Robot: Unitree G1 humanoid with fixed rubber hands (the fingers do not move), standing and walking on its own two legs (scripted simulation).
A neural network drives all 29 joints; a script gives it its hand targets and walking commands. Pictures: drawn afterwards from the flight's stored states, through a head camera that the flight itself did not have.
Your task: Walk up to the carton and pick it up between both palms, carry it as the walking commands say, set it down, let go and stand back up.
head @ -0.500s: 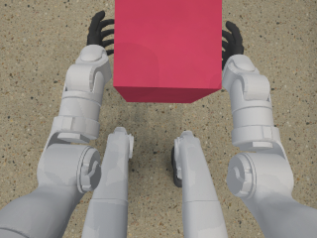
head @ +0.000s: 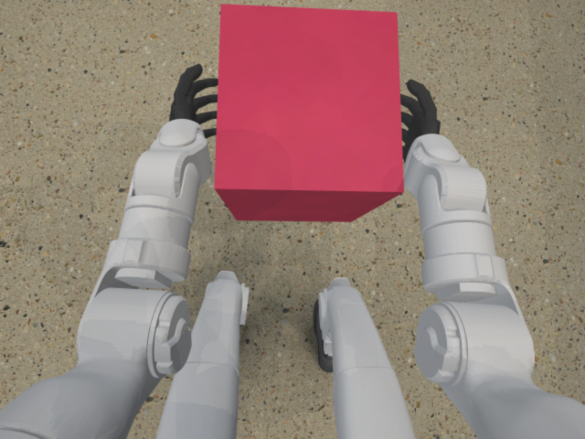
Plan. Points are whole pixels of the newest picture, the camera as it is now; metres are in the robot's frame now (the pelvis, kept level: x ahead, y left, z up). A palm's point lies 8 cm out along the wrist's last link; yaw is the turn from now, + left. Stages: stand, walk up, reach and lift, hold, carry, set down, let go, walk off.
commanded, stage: reach and lift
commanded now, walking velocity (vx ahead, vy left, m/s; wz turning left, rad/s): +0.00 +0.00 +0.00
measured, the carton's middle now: (300, 137) +0.48 +0.00 -0.07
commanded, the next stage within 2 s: none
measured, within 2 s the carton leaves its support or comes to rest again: neither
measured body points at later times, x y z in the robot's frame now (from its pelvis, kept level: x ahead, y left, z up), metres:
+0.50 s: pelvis +0.08 +0.00 +0.06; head +0.10 +0.02 +0.51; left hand +0.45 +0.15 +0.09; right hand +0.45 -0.15 +0.09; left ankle +0.15 +0.14 -0.63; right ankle +0.14 -0.15 -0.63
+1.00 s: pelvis +0.11 +0.01 +0.09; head +0.06 +0.02 +0.53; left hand +0.43 +0.16 +0.14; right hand +0.44 -0.14 +0.14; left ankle +0.15 +0.14 -0.63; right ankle +0.14 -0.15 -0.63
